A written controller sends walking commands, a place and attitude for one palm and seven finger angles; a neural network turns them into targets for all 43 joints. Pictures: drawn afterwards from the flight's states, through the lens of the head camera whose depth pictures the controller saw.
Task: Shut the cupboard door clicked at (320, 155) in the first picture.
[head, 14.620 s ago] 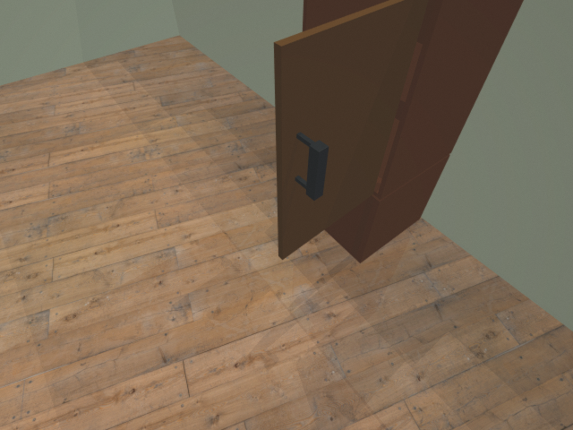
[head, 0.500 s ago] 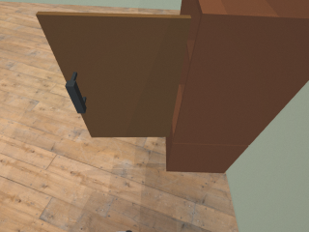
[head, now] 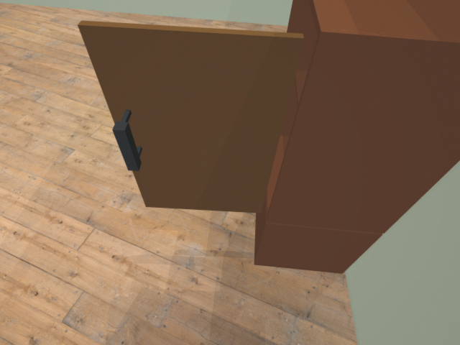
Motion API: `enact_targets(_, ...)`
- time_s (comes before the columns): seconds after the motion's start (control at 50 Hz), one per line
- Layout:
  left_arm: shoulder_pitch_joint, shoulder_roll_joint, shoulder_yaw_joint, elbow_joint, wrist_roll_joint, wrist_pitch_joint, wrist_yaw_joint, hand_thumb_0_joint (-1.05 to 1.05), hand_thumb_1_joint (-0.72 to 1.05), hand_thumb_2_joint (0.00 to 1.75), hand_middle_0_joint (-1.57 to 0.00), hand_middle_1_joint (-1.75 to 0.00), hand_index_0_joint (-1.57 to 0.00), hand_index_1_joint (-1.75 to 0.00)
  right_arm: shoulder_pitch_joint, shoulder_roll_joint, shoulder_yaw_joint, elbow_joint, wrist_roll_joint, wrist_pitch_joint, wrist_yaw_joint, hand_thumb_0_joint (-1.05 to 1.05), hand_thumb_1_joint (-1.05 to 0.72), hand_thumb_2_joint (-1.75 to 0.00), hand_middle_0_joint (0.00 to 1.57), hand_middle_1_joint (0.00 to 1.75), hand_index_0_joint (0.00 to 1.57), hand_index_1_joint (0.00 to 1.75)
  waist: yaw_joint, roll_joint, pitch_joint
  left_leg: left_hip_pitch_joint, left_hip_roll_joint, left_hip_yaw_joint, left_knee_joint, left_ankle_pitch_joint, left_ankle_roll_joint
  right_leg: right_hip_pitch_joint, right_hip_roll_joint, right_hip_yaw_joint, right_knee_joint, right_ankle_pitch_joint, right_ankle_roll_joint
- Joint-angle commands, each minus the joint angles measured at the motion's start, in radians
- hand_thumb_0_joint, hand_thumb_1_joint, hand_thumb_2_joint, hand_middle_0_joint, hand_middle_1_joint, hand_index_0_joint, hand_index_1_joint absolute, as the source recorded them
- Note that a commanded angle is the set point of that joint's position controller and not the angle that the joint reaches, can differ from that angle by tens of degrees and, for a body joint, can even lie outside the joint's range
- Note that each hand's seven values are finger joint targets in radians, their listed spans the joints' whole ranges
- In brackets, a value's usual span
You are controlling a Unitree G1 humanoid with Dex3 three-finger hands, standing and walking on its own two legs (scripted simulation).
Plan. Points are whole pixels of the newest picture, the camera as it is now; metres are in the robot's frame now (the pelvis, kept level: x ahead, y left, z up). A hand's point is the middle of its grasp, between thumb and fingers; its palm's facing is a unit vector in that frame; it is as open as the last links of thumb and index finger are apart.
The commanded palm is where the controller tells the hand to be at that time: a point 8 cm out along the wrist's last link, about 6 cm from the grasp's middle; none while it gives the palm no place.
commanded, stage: come to a stop and stand still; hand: left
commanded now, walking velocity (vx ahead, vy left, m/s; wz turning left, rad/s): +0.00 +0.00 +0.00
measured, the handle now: (130, 140) +0.52 +0.28 +0.01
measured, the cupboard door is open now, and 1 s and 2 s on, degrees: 93 93 93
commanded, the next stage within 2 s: look again from close up in 0.12 s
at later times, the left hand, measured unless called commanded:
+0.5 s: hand out of the picture +0.01 +0.19 -0.17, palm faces -0.02 -0.97 -0.25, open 7.4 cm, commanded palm none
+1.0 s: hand out of the picture -0.01 +0.15 -0.18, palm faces +0.01 -0.98 -0.19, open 7.4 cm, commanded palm none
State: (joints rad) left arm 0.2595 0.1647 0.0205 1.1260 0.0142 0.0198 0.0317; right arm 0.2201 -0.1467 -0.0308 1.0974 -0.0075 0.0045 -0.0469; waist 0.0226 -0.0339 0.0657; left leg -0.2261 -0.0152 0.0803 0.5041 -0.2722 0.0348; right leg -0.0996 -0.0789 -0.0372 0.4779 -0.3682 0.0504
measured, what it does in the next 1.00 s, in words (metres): stands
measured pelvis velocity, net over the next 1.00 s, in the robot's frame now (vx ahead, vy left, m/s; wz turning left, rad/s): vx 0.00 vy -0.02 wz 0.00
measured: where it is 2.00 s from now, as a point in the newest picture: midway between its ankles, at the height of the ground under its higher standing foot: outside the picture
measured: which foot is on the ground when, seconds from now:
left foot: down 0.00-1.00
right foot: down 0.00-1.00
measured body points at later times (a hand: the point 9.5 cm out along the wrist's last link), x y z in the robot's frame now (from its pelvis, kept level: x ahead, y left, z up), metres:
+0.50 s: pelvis -0.01 +0.00 +0.00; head +0.00 -0.01 +0.45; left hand +0.02 +0.24 -0.15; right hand +0.02 -0.23 -0.16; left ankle +0.00 +0.10 -0.74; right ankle -0.07 -0.14 -0.74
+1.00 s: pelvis +0.00 -0.02 +0.00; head +0.01 -0.02 +0.45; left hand -0.01 +0.20 -0.16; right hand +0.00 -0.26 -0.16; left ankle +0.00 +0.09 -0.73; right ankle -0.07 -0.14 -0.74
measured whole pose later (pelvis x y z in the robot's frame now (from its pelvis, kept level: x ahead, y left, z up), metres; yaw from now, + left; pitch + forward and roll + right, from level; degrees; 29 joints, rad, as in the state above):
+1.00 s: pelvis +0.00 -0.02 +0.00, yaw +0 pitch +0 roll +0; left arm 0.31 0.17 -0.01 1.07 0.02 -0.01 0.02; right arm 0.28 -0.19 0.00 1.09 -0.01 0.01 -0.01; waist 0.01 -0.01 0.02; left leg -0.28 0.04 0.07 0.59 -0.32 0.00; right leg -0.13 -0.03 -0.05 0.53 -0.39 0.01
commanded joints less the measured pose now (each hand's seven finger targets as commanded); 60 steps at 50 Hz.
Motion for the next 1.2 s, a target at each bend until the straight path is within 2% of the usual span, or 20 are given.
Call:
enact_targets(0.0,0.066,0.086,0.01,-0.022,-0.002,-0.02,0.008,0.0,0.9,0.9,-0.2,-0.3,-0.2,-0.3,0.077,-0.129,-0.015,-0.018,-0.001,-0.012,0.002,0.0,-0.9,-0.9,0.2,0.3,0.2,0.3,-0.021,0.012,-0.05,0.12,0.122,-0.109,-0.09,0.38,-0.011,-0.062,-0.047,0.038,-0.096,0.275,-0.06)
enact_targets(0.18,0.061,0.092,0.001,-0.016,-0.002,-0.025,0.007,0.0,0.9,0.9,-0.2,-0.3,-0.2,-0.3,0.058,-0.123,-0.005,0.002,-0.002,-0.016,0.006,0.0,-0.9,-0.9,0.2,0.3,0.2,0.3,-0.023,0.039,-0.028,0.124,0.117,-0.103,-0.126,0.365,-0.019,-0.049,-0.048,0.034,-0.13,0.275,-0.055)
enact_targets(0.2,0.115,0.095,-0.011,-0.03,0.021,-0.056,0.049,0.0,0.9,0.9,-0.2,-0.3,-0.2,-0.3,0.025,-0.164,-0.001,-0.082,0.004,-0.035,0.021,0.0,-0.9,-0.9,0.2,0.3,0.2,0.3,-0.018,0.08,-0.007,0.106,0.135,-0.103,0.063,0.683,-0.026,-0.142,-0.042,0.087,-0.076,0.48,-0.046)
enact_targets(0.22,0.086,0.131,-0.002,-0.077,0.009,-0.057,0.044,0.0,0.9,0.9,-0.2,-0.3,-0.2,-0.3,0.076,-0.147,-0.003,-0.092,-0.007,-0.036,0.027,0.0,-0.9,-0.9,0.2,0.3,0.2,0.3,-0.034,0.099,-0.074,0.072,0.134,-0.123,0.042,0.491,-0.01,-0.075,-0.049,0.061,-0.035,0.316,-0.077)
enact_targets(0.26,0.069,0.119,-0.005,-0.088,0.009,-0.054,0.031,0.0,0.9,0.9,-0.2,-0.3,-0.2,-0.3,0.07,-0.144,0.005,-0.095,-0.013,-0.038,0.026,0.0,-0.9,-0.9,0.2,0.3,0.2,0.3,-0.024,0.183,-0.094,0.069,0.137,-0.124,0.004,0.51,0.003,-0.077,-0.016,0.038,-0.008,0.244,-0.089)
enact_targets(0.32,0.08,0.108,-0.01,-0.094,-0.001,-0.051,0.026,0.0,0.9,0.9,-0.2,-0.3,-0.2,-0.3,0.074,-0.15,0.006,-0.119,-0.008,-0.038,0.021,0.0,-0.9,-0.9,0.2,0.3,0.2,0.3,-0.027,0.1,-0.139,0.1,0.139,-0.126,0.008,0.514,0.022,-0.07,-0.005,0.026,0.013,0.253,-0.084)
enact_targets(0.44,0.047,0.119,-0.019,-0.109,-0.001,-0.034,0.014,0.0,0.9,0.9,-0.2,-0.3,-0.2,-0.3,0.049,-0.149,0.014,-0.125,-0.006,-0.025,0.028,0.0,-0.9,-0.9,0.2,0.3,0.2,0.3,-0.025,-0.004,0.023,-0.008,0.116,-0.118,-0.089,0.133,0.015,-0.146,-0.008,0.054,-0.045,0.085,-0.076)
enact_targets(0.52,0.049,0.134,-0.021,-0.111,0.0,-0.032,0.009,0.0,0.9,0.9,-0.2,-0.3,-0.2,-0.3,0.049,-0.147,0.016,-0.112,-0.008,-0.021,0.034,0.0,-0.9,-0.9,0.2,0.3,0.2,0.3,-0.021,0.0,0.046,-0.019,0.104,-0.108,-0.125,0.024,0.008,-0.169,-0.012,0.07,-0.076,0.017,-0.079)
enact_targets(0.82,0.081,0.146,-0.021,-0.074,-0.003,-0.044,0.005,0.0,0.9,0.9,-0.2,-0.3,-0.2,-0.3,0.067,-0.138,0.024,-0.041,-0.002,-0.031,0.028,0.0,-0.9,-0.9,0.2,0.3,0.2,0.3,-0.015,0.024,-0.032,0.051,0.113,-0.063,-0.094,0.162,-0.006,-0.112,-0.031,0.091,-0.09,0.204,-0.08)
enact_targets(0.86,0.097,0.161,-0.008,-0.074,0.002,-0.04,0.003,0.0,0.9,0.9,-0.2,-0.3,-0.2,-0.3,0.062,-0.131,0.022,-0.043,-0.003,-0.025,0.032,0.0,-0.9,-0.9,0.2,0.3,0.2,0.3,-0.004,0.0,-0.011,-0.003,0.091,-0.044,-0.056,0.076,-0.006,-0.095,-0.047,0.103,-0.096,0.108,-0.092)
enact_targets(0.92,0.122,0.204,0.015,-0.078,0.005,-0.032,0.001,0.0,0.9,0.9,-0.2,-0.3,-0.2,-0.3,0.031,-0.122,0.017,-0.076,-0.009,-0.011,0.041,0.0,-0.9,-0.9,0.2,0.3,0.2,0.3,0.01,-0.099,0.05,-0.145,0.036,0.011,0.077,-0.08,-0.025,-0.091,-0.149,0.214,-0.179,-0.052,-0.149)
enact_targets(0.98,0.152,0.214,0.034,-0.088,0.012,-0.036,0.004,0.0,0.9,0.9,-0.2,-0.3,-0.2,-0.3,0.002,-0.114,0.012,-0.105,-0.012,-0.011,0.045,0.0,-0.9,-0.9,0.2,0.3,0.2,0.3,0.028,-0.142,0.094,-0.245,0.046,0.008,0.2,-0.15,-0.027,-0.067,-0.241,0.278,-0.199,0.072,-0.212)
enact_targets(1.02,0.141,0.206,0.037,-0.091,0.016,-0.04,0.004,0.0,0.9,0.9,-0.2,-0.3,-0.2,-0.3,0.02,-0.106,0.013,-0.11,-0.009,-0.02,0.046,0.0,-0.9,-0.9,0.2,0.3,0.2,0.3,0.01,-0.132,0.078,-0.192,0.048,0.011,0.116,-0.124,-0.022,-0.057,-0.225,0.213,-0.121,0.248,-0.207)
enact_targets(1.04,0.113,0.199,0.035,-0.098,0.015,-0.037,0.003,0.0,0.9,0.9,-0.2,-0.3,-0.2,-0.3,0.073,-0.106,0.013,-0.094,-0.006,-0.028,0.045,0.0,-0.9,-0.9,0.2,0.3,0.2,0.3,-0.016,-0.108,0.046,-0.076,0.039,0.022,0.009,-0.048,-0.017,-0.092,-0.183,0.145,-0.048,0.293,-0.179)
enact_targets(1.06,0.088,0.172,0.032,-0.112,0.014,-0.034,0.0,0.0,0.9,0.9,-0.2,-0.3,-0.2,-0.3,0.161,-0.122,0.011,-0.06,-0.007,-0.037,0.043,0.0,-0.9,-0.9,0.2,0.3,0.2,0.3,-0.052,-0.015,0.006,0.077,0.053,-0.009,-0.045,0.114,0.005,-0.159,-0.096,0.047,0.09,0.298,-0.136)
enact_targets(1.08,0.082,0.13,0.025,-0.13,0.007,-0.033,-0.003,0.0,0.9,0.9,-0.2,-0.3,-0.2,-0.3,0.252,-0.197,-0.004,-0.037,-0.019,-0.043,0.036,0.0,-0.9,-0.9,0.2,0.3,0.2,0.3,-0.077,0.195,-0.047,0.218,0.2,-0.207,-0.069,0.307,0.084,-0.303,0.016,-0.063,0.307,0.11,-0.086)
enact_targets(1.1,0.04,0.094,0.014,-0.156,0.008,-0.036,0.0,0.0,0.9,0.9,-0.2,-0.3,-0.2,-0.3,0.319,-0.229,-0.01,-0.026,-0.021,-0.039,0.03,0.0,-0.9,-0.9,0.2,0.3,0.2,0.3,-0.091,0.353,-0.062,0.272,0.329,-0.359,-0.167,0.462,0.175,-0.436,0.081,-0.085,0.528,-0.279,-0.073)
enact_targets(1.12,-0.008,0.113,0.017,-0.168,0.012,-0.031,0.004,0.0,0.9,0.9,-0.2,-0.3,-0.2,-0.3,0.331,-0.226,-0.004,-0.023,-0.018,-0.037,0.022,0.0,-0.9,-0.9,0.2,0.3,0.2,0.3,-0.102,0.336,-0.042,0.242,0.356,-0.398,-0.196,0.479,0.211,-0.485,0.045,-0.011,0.648,-0.295,-0.084)
enact_targets(1.14,-0.028,0.115,0.02,-0.172,0.011,-0.032,0.0,0.0,0.9,0.9,-0.2,-0.3,-0.2,-0.3,0.287,-0.196,0.004,-0.037,-0.014,-0.04,0.019,0.0,-0.9,-0.9,0.2,0.3,0.2,0.3,-0.083,0.234,-0.011,0.201,0.353,-0.371,-0.193,0.47,0.234,-0.513,0.013,0.002,0.699,-0.252,-0.091)
enact_targets(1.18,-0.032,0.087,0.019,-0.165,0.011,-0.033,-0.012,0.0,0.9,0.9,-0.2,-0.3,-0.2,-0.3,0.199,-0.163,0.013,-0.073,-0.018,-0.046,0.018,0.0,-0.9,-0.9,0.2,0.3,0.2,0.3,-0.044,0.128,0.014,0.127,0.316,-0.286,-0.186,0.516,0.221,-0.483,-0.012,-0.005,0.685,-0.168,-0.087)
